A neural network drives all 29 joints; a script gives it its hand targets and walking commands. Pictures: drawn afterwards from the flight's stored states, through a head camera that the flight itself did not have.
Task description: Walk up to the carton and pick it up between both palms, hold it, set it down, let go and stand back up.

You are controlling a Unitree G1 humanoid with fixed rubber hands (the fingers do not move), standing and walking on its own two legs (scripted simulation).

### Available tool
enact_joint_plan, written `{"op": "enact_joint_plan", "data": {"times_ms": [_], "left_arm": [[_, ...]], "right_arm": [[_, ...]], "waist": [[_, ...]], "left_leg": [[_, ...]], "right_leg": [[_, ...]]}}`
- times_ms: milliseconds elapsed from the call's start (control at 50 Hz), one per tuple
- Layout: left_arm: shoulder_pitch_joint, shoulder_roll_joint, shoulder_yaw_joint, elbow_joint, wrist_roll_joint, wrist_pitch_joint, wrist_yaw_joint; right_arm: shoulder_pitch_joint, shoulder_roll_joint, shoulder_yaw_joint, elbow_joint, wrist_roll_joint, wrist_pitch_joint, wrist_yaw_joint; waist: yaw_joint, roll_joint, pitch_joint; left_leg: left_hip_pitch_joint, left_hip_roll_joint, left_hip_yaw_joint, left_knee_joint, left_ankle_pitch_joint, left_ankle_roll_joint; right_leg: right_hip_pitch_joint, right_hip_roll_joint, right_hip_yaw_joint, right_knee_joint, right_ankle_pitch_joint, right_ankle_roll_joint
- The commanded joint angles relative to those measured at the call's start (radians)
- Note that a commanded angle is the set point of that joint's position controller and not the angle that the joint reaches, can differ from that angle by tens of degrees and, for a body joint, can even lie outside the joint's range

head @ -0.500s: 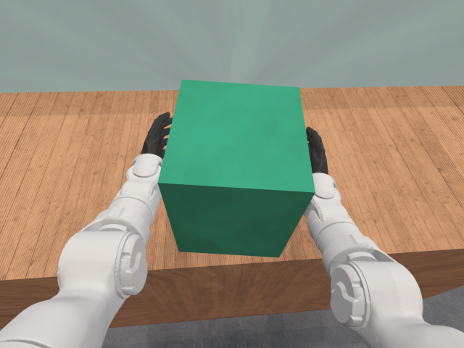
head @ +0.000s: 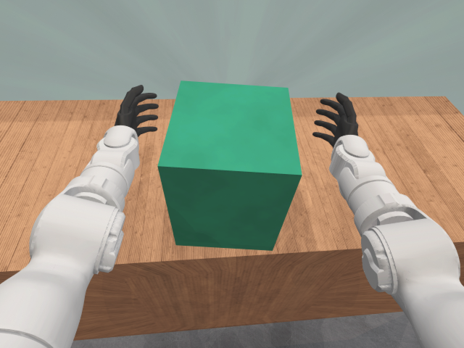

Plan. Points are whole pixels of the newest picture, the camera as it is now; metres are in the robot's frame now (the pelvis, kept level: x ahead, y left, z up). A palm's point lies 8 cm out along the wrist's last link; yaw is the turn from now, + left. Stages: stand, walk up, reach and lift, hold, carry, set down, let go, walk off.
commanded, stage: set down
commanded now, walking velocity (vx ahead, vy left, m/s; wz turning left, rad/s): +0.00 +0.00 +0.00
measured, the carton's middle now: (229, 170) +0.43 -0.01 +0.05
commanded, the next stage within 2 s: none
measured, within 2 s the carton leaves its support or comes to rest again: neither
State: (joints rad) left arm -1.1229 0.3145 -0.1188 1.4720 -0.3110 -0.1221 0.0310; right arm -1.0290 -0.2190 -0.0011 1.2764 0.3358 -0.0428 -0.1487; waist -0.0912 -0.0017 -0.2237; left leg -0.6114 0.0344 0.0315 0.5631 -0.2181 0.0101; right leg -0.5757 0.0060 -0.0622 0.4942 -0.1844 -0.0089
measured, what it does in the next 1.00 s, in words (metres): stands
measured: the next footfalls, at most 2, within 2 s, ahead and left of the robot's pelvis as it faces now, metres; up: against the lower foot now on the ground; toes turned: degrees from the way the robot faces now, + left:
none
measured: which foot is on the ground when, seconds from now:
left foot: down 0.00-1.00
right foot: down 0.00-1.00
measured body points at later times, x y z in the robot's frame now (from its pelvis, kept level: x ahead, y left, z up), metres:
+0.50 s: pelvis +0.00 -0.01 +0.01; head +0.02 +0.02 +0.46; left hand +0.49 +0.17 +0.21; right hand +0.45 -0.19 +0.21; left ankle +0.02 +0.11 -0.73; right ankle +0.02 -0.12 -0.73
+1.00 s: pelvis +0.00 -0.01 +0.02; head +0.00 +0.01 +0.47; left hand +0.43 +0.20 +0.15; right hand +0.40 -0.19 +0.15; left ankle +0.02 +0.11 -0.73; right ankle +0.02 -0.12 -0.73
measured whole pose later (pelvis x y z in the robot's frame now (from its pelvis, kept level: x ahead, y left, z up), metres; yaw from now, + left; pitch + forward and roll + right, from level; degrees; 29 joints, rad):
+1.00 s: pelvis +0.00 -0.01 +0.02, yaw -1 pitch +0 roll -1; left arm -0.77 0.34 0.08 0.76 -0.19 0.34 0.00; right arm -0.71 -0.17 -0.03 0.71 0.32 0.26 -0.22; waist -0.04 -0.03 -0.02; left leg -0.22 0.04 0.04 0.38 -0.17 -0.01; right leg -0.20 0.02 -0.04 0.32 -0.13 -0.02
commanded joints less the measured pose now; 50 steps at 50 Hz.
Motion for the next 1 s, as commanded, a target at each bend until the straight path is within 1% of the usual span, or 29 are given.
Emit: {"op": "enact_joint_plan", "data": {"times_ms": [0,20,40,80,100,120,140,160,240,280,320,340,380,400,440,460,540,600,620,640,700,720,740,760,780,820,860,920,980], "left_arm": [[-0.479,0.141,-0.025,-0.108,-0.029,-0.003,-0.021],[-0.495,0.157,-0.021,-0.137,-0.032,0.004,-0.022],[-0.494,0.163,-0.019,-0.126,-0.027,0.012,-0.024],[-0.504,0.179,-0.01,-0.158,-0.021,0.029,-0.025],[-0.51,0.18,-0.009,-0.162,-0.02,0.039,-0.026],[-0.527,0.194,0.001,-0.198,-0.019,0.05,-0.024],[-0.52,0.197,0.002,-0.189,-0.021,0.067,-0.025],[-0.525,0.206,0.014,-0.215,-0.019,0.081,-0.024],[-0.558,0.224,0.033,-0.286,-0.01,0.148,-0.019],[-0.567,0.23,0.049,-0.349,-0.005,0.182,-0.013],[-0.564,0.234,0.069,-0.374,0.011,0.218,-0.014],[-0.544,0.229,0.072,-0.347,0.022,0.238,-0.019],[-0.537,0.236,0.085,-0.36,0.03,0.265,-0.026],[-0.542,0.237,0.089,-0.403,0.03,0.278,-0.025],[-0.564,0.236,0.087,-0.433,0.033,0.306,-0.021],[-0.554,0.235,0.095,-0.444,0.038,0.322,-0.021],[-0.517,0.221,0.089,-0.41,0.055,0.366,-0.033],[-0.474,0.218,0.101,-0.416,0.067,0.372,-0.04],[-0.462,0.213,0.096,-0.423,0.068,0.372,-0.041],[-0.453,0.214,0.101,-0.431,0.067,0.371,-0.043],[-0.398,0.217,0.128,-0.486,0.084,0.367,-0.045],[-0.258,0.158,0.198,-0.579,0.173,0.37,-0.031],[-0.248,0.17,0.205,-0.624,0.188,0.383,-0.032],[-0.211,0.163,0.206,-0.654,0.178,0.393,-0.038],[-0.198,0.166,0.214,-0.697,0.173,0.399,-0.042],[-0.191,0.178,0.229,-0.78,0.167,0.405,-0.043],[-0.194,0.19,0.232,-0.853,0.146,0.406,-0.038],[-0.177,0.198,0.232,-0.943,0.118,0.405,-0.032],[-0.116,0.198,0.242,-1.005,0.113,0.417,-0.036]], "right_arm": [[-0.456,-0.109,0.022,-0.14,0.014,0.023,-0.006],[-0.469,-0.114,0.016,-0.168,0.016,0.032,-0.012],[-0.468,-0.11,0.017,-0.156,0.015,0.042,-0.018],[-0.473,-0.111,0.011,-0.18,0.015,0.058,-0.028],[-0.476,-0.11,0.002,-0.184,0.008,0.067,-0.033],[-0.491,-0.117,-0.008,-0.219,0.003,0.076,-0.038],[-0.495,-0.115,-0.009,-0.224,0.0,0.09,-0.043],[-0.504,-0.114,-0.012,-0.259,-0.002,0.101,-0.049],[-0.532,-0.117,-0.05,-0.321,-0.028,0.156,-0.074],[-0.541,-0.124,-0.066,-0.373,-0.032,0.177,-0.082],[-0.539,-0.126,-0.07,-0.383,-0.033,0.2,-0.088],[-0.526,-0.122,-0.063,-0.357,-0.031,0.214,-0.09],[-0.527,-0.126,-0.064,-0.372,-0.026,0.234,-0.096],[-0.531,-0.131,-0.064,-0.403,-0.017,0.24,-0.097],[-0.54,-0.139,-0.063,-0.408,-0.006,0.258,-0.096],[-0.535,-0.141,-0.055,-0.413,0.001,0.268,-0.093],[-0.502,-0.149,-0.032,-0.337,0.027,0.302,-0.085],[-0.467,-0.147,-0.009,-0.341,0.043,0.306,-0.079],[-0.455,-0.147,-0.008,-0.342,0.045,0.305,-0.079],[-0.454,-0.147,0.0,-0.36,0.05,0.305,-0.076],[-0.401,-0.143,0.009,-0.414,0.054,0.293,-0.073],[-0.264,-0.136,0.079,-0.391,0.089,0.272,-0.052],[-0.241,-0.165,0.066,-0.426,0.089,0.255,-0.047],[-0.224,-0.157,0.043,-0.465,0.078,0.246,-0.048],[-0.219,-0.162,0.024,-0.519,0.064,0.24,-0.05],[-0.22,-0.145,-0.003,-0.614,0.038,0.233,-0.055],[-0.223,-0.121,-0.035,-0.704,0.007,0.233,-0.059],[-0.194,-0.087,-0.07,-0.805,-0.036,0.241,-0.066],[-0.119,-0.065,-0.081,-0.856,-0.054,0.255,-0.074]], "waist": [[-0.015,0.038,-0.444],[-0.012,0.041,-0.462],[-0.013,0.045,-0.442],[-0.013,0.055,-0.46],[-0.021,0.059,-0.457],[-0.015,0.066,-0.488],[-0.018,0.056,-0.468],[-0.012,0.052,-0.487],[-0.026,0.058,-0.505],[-0.023,0.075,-0.549],[-0.025,0.081,-0.55],[-0.03,0.075,-0.508],[-0.032,0.063,-0.476],[-0.03,0.07,-0.489],[-0.034,0.097,-0.48],[-0.027,0.096,-0.473],[-0.033,0.092,-0.33],[-0.025,0.078,-0.273],[-0.031,0.076,-0.263],[-0.022,0.069,-0.26],[-0.011,0.056,-0.28],[0.093,0.12,-0.28],[0.076,0.121,-0.294],[0.07,0.103,-0.278],[0.055,0.073,-0.257],[0.048,0.029,-0.221],[0.045,0.008,-0.223],[0.045,0.006,-0.27],[0.043,0.025,-0.306]], "left_leg": [[0.288,-0.031,-0.031,-0.06,0.147,-0.026],[0.284,-0.034,-0.029,-0.071,0.147,-0.024],[0.274,-0.036,-0.028,-0.077,0.144,-0.023],[0.291,-0.039,-0.026,-0.088,0.159,-0.025],[0.303,-0.038,-0.027,-0.091,0.161,-0.027],[0.32,-0.04,-0.023,-0.092,0.176,-0.03],[0.327,-0.04,-0.023,-0.097,0.178,-0.027],[0.331,-0.043,-0.02,-0.101,0.187,-0.025],[0.366,-0.045,-0.015,-0.117,0.199,-0.03],[0.401,-0.046,-0.011,-0.111,0.251,-0.04],[0.44,-0.046,-0.012,-0.106,0.304,-0.048],[0.445,-0.045,-0.014,-0.11,0.309,-0.047],[0.449,-0.046,-0.013,-0.122,0.309,-0.044],[0.466,-0.047,-0.013,-0.125,0.329,-0.047],[0.504,-0.044,-0.013,-0.121,0.351,-0.06],[0.526,-0.042,-0.012,-0.119,0.369,-0.061],[0.535,-0.034,-0.019,-0.151,0.327,-0.055],[0.536,-0.034,-0.018,-0.171,0.309,-0.046],[0.537,-0.034,-0.019,-0.175,0.308,-0.046],[0.53,-0.035,-0.017,-0.179,0.297,-0.041],[0.539,-0.039,-0.012,-0.18,0.314,-0.037],[0.67,-0.016,-0.004,-0.184,0.461,-0.069],[0.727,-0.019,-0.004,-0.155,0.524,-0.078],[0.707,-0.023,-0.007,-0.148,0.544,-0.071],[0.696,-0.032,0.0,-0.154,0.502,-0.063],[0.647,-0.047,0.015,-0.174,0.382,-0.04],[0.587,-0.056,0.025,-0.189,0.281,-0.022],[0.539,-0.06,0.031,-0.193,0.215,-0.011],[0.531,-0.06,0.033,-0.188,0.228,-0.018]], "right_leg": [[0.221,0.001,0.018,-0.047,0.189,0.013],[0.247,0.0,0.021,-0.05,0.204,0.014],[0.262,-0.002,0.025,-0.052,0.213,0.015],[0.29,-0.001,0.025,-0.059,0.233,0.016],[0.289,0.001,0.023,-0.063,0.236,0.016],[0.302,0.003,0.022,-0.067,0.251,0.016],[0.31,0.005,0.021,-0.072,0.257,0.017],[0.332,0.005,0.024,-0.075,0.276,0.02],[0.376,0.01,0.021,-0.087,0.315,0.022],[0.4,0.016,0.019,-0.087,0.368,0.022],[0.428,0.021,0.015,-0.09,0.423,0.023],[0.44,0.023,0.015,-0.094,0.43,0.024],[0.46,0.024,0.017,-0.104,0.439,0.028],[0.472,0.028,0.015,-0.106,0.456,0.028],[0.457,0.034,0.008,-0.116,0.446,0.024],[0.459,0.037,0.005,-0.121,0.449,0.023],[0.446,0.04,0.005,-0.154,0.366,0.013],[0.462,0.04,0.007,-0.168,0.337,0.015],[0.469,0.04,0.008,-0.171,0.34,0.015],[0.479,0.039,0.009,-0.173,0.328,0.014],[0.517,0.041,0.011,-0.169,0.351,0.018],[0.521,0.074,0.006,-0.174,0.323,0.004],[0.492,0.08,0.008,-0.204,0.305,-0.002],[0.518,0.078,0.013,-0.21,0.306,-0.001],[0.515,0.076,0.013,-0.213,0.303,0.009],[0.503,0.066,0.017,-0.213,0.271,0.025],[0.508,0.054,0.022,-0.201,0.236,0.033],[0.538,0.041,0.029,-0.18,0.224,0.037],[0.581,0.036,0.034,-0.164,0.253,0.037]]}}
